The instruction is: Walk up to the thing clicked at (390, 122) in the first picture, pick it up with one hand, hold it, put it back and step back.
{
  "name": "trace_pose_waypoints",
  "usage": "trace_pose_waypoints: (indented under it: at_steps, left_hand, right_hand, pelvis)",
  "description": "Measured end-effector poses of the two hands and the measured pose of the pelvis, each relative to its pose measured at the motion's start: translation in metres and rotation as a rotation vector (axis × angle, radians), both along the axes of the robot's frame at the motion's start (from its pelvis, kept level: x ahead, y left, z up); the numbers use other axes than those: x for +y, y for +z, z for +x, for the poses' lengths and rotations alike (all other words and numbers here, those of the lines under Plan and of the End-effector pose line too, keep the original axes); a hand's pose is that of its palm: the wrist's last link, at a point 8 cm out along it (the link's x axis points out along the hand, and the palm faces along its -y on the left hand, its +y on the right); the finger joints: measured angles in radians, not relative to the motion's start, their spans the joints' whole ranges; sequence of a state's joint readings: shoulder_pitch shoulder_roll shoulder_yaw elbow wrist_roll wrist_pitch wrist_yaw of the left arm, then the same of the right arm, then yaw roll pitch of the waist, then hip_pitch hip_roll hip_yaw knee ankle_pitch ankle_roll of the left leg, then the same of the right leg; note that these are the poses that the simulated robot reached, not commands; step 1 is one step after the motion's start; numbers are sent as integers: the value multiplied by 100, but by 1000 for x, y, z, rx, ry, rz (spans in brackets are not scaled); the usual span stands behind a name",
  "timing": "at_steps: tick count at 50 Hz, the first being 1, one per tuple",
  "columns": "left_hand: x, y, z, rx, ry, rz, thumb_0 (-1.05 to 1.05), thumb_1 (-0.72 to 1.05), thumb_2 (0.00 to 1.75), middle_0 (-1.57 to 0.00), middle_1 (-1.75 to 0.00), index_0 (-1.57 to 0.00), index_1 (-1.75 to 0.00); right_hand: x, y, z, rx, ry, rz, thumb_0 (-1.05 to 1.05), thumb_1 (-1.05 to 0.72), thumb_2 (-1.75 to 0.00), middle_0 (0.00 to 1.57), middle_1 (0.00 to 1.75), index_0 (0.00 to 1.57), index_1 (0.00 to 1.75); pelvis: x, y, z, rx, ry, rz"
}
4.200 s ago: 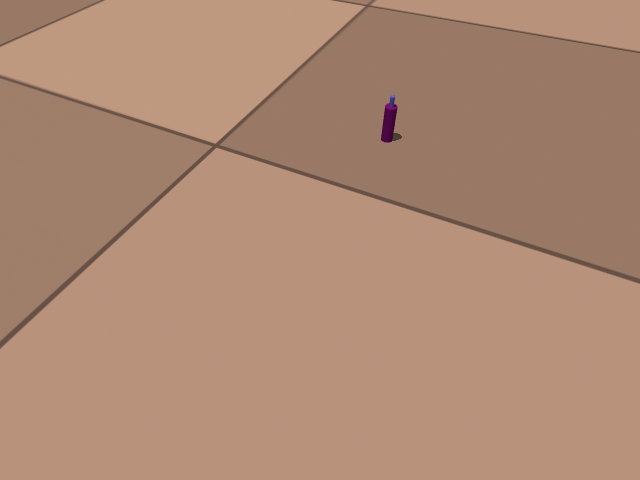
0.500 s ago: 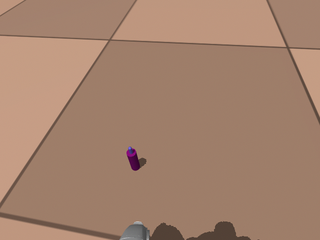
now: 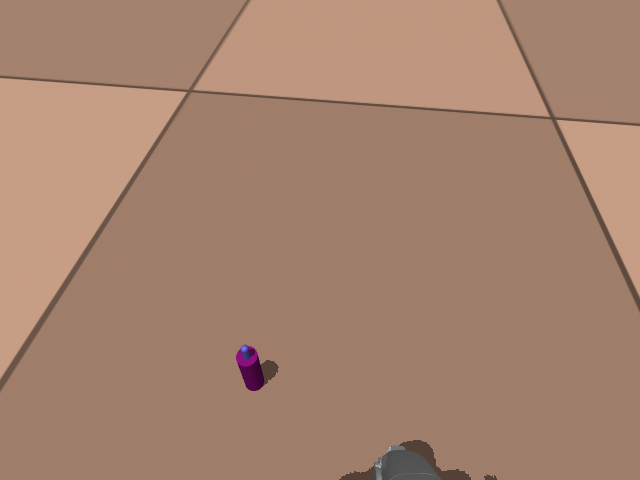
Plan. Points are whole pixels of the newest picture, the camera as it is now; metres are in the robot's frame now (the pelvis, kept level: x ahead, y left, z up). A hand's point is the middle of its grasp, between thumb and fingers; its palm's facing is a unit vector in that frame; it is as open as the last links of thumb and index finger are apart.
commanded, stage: walk up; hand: left
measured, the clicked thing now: (249, 365) +0.53 +0.20 -0.65
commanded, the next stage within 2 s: none
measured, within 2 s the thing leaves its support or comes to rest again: neither
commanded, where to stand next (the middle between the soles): +0.20 -0.02 m, yaw +0 degrees
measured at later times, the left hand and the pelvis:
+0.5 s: hand (151, 474) +0.17 +0.25 -0.15, palm faces -0.02 -0.92 -0.39, open 7.4 cm; pelvis +0.09 -0.02 -0.02, yaw +0 degrees
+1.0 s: hand out of the picture +0.12 +0.26 -0.16, palm faces +0.03 -0.93 -0.36, open 7.4 cm; pelvis +0.10 +0.00 +0.00, yaw +2 degrees
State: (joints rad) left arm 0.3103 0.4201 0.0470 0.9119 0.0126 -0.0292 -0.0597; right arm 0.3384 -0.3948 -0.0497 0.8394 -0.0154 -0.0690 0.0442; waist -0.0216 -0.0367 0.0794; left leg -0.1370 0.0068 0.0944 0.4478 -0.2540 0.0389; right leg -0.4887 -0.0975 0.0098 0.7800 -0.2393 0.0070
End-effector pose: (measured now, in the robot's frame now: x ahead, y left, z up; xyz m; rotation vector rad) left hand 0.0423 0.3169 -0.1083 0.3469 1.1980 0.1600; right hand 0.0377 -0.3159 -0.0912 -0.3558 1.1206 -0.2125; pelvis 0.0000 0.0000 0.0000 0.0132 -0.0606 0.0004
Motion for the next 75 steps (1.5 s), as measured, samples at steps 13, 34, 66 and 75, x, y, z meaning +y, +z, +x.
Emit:
trace_pose_waypoints:
  at_steps: [13,34,66,75]
  left_hand:
    - [-39,26,95,-123,-1,94,1,90,90,-20,-30,-20,-30]
    - [-18,-34,126,-44,36,-35,1,90,90,-20,-30,-20,-30]
    - [-28,-6,145,30,84,-12,1,90,90,-20,-30,-20,-30]
    - [-34,-3,186,-32,40,-28,1,90,90,-20,-30,-20,-30]
  right_hand:
    - [-30,-45,74,81,-4,75,1,-91,-90,20,30,20,29]
    - [11,-22,129,67,3,-18,0,-91,-90,20,30,21,30]
    - [13,-24,171,111,-17,56,0,-91,-90,20,30,21,29]
    - [10,-19,167,107,-54,42,0,-91,-90,20,30,20,29]
  pelvis:
    - [-35,-9,72,-2,-7,11]
    - [1,-17,92,-2,8,-43]
    - [-7,6,127,23,17,-20]
    - [-6,8,133,21,10,-18]
